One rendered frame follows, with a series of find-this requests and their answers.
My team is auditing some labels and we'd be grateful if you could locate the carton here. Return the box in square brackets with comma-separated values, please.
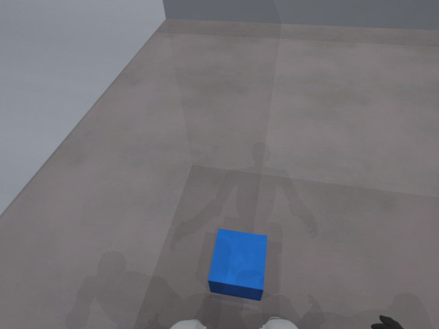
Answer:
[208, 229, 268, 301]

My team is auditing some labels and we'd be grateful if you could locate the right robot hand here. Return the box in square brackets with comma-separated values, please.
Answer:
[371, 315, 403, 329]

